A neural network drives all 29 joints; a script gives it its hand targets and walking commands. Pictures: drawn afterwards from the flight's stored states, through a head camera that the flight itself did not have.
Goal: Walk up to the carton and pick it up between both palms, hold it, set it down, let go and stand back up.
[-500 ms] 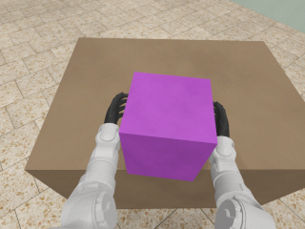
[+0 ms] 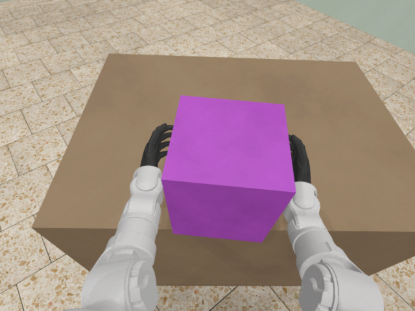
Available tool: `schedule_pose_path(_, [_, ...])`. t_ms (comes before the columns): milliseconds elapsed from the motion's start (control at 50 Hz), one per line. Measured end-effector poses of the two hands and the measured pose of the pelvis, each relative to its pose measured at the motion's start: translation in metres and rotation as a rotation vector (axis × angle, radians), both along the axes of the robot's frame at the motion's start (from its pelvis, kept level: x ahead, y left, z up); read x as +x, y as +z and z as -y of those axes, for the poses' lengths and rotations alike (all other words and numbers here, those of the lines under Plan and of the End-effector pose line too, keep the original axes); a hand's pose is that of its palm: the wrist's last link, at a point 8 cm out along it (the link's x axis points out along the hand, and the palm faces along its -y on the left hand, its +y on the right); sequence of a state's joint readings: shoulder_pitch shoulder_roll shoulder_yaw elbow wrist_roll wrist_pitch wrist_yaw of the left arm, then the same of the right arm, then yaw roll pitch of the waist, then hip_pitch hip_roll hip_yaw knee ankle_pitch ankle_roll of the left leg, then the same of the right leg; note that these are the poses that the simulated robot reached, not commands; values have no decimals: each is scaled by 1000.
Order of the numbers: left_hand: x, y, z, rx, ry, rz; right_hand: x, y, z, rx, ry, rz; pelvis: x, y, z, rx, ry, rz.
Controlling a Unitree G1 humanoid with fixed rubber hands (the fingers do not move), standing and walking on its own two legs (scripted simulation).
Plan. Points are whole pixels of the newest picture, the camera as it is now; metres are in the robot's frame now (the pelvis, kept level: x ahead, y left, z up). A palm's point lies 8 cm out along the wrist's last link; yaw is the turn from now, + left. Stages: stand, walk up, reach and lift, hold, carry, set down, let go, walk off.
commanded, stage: reach and lift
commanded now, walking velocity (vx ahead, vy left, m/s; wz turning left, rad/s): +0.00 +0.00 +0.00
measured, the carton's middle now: (224, 174) +0.39 -0.01 +0.01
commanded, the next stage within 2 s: none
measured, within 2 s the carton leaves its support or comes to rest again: neither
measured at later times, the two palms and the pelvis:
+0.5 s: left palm (139, 145) +0.37 +0.15 +0.12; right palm (303, 165) +0.36 -0.15 +0.10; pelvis -0.01 +0.01 +0.00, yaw +1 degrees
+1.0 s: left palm (124, 137) +0.35 +0.16 +0.17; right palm (305, 158) +0.35 -0.14 +0.14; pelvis -0.02 +0.02 +0.00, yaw +1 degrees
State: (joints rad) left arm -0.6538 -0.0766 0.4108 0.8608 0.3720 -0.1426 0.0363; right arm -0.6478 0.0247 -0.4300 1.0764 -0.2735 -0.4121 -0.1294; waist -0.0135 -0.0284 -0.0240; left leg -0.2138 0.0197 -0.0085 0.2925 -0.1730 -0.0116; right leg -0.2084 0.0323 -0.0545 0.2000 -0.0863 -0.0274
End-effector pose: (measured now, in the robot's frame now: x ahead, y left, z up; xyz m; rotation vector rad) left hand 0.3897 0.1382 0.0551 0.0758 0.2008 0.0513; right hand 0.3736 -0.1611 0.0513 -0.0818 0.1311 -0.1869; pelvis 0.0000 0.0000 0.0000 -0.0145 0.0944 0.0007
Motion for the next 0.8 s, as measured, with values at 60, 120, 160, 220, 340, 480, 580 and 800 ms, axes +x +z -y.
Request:
schedule_pose_path(60, [0, 7, -1, 0, 2, 27, 0, 5, -1, 5, 1, 28, -1, 0, 0, -1, 5, -9])
schedule_pose_path(120, [2, 20, 0, 7, -2, 68, 1, 17, -1, 7, -2, 69, -2, 0, 0, -2, 8, -12])
schedule_pose_path(160, [3, 28, 1, 12, -7, 78, 1, 24, 1, 2, -5, 78, -2, 0, 0, -1, 8, -2])
schedule_pose_path(220, [3, 33, 3, 10, -12, 46, -1, 28, 2, -4, -8, 46, -2, 1, -1, 2, 4, 32])
schedule_pose_path(340, [-8, 39, -1, -19, -4, 9, -11, 30, -2, 25, -12, 12, -5, 1, -3, 1, -4, 99])
schedule_pose_path(480, [-14, 64, -11, -18, 5, 39, -16, 51, -12, 55, -9, 44, -11, 0, -6, -2, 15, 139])
schedule_pose_path(580, [-17, 74, -15, -4, 7, 13, -17, 59, -16, 48, -4, 17, -15, 0, -10, -1, 20, 180])
schedule_pose_path(800, [-27, 87, -17, -3, -2, 36, -29, 69, -18, 83, -12, 44, -16, -2, -18, -6, 19, 210])
